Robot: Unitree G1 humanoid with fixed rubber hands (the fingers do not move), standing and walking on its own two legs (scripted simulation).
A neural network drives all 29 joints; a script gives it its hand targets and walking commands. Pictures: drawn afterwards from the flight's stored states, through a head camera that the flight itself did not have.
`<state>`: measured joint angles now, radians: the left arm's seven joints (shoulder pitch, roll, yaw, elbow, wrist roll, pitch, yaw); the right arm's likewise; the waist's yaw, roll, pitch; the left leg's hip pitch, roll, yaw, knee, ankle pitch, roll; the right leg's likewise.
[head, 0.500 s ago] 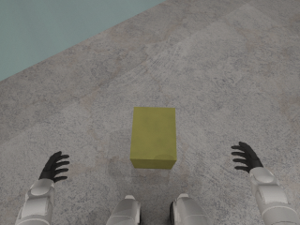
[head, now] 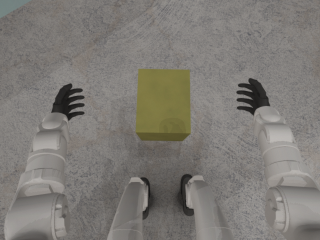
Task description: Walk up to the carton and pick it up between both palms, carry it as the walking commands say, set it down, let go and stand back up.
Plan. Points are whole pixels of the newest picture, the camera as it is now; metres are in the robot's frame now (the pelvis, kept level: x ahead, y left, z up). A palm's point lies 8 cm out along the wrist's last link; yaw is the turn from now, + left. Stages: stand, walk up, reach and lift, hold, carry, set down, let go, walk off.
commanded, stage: reach and lift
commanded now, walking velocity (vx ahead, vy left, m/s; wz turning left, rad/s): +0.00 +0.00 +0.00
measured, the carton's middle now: (163, 109) +0.55 +0.00 -0.55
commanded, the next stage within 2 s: none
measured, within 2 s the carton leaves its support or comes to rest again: neither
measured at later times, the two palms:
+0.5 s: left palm (84, 74) +0.53 +0.23 -0.12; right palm (234, 72) +0.53 -0.20 -0.12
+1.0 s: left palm (98, 85) +0.54 +0.22 -0.22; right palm (221, 84) +0.54 -0.19 -0.23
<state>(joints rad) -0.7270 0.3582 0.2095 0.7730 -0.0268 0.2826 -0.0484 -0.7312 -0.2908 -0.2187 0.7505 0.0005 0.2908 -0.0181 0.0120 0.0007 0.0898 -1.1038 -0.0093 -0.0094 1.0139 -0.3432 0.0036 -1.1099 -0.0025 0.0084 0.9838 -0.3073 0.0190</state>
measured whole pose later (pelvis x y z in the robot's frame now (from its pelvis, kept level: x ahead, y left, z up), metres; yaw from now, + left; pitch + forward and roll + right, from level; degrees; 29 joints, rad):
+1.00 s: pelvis +0.00 +0.00 -0.11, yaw +0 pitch +51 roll +0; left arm -1.29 0.37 0.34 0.98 0.01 0.16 -0.05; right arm -1.26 -0.25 -0.38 0.87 -0.05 0.18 -0.06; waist 0.00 -0.01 -0.04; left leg -1.85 -0.01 0.00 1.39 -0.43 0.00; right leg -1.86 0.00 0.02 1.37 -0.40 0.02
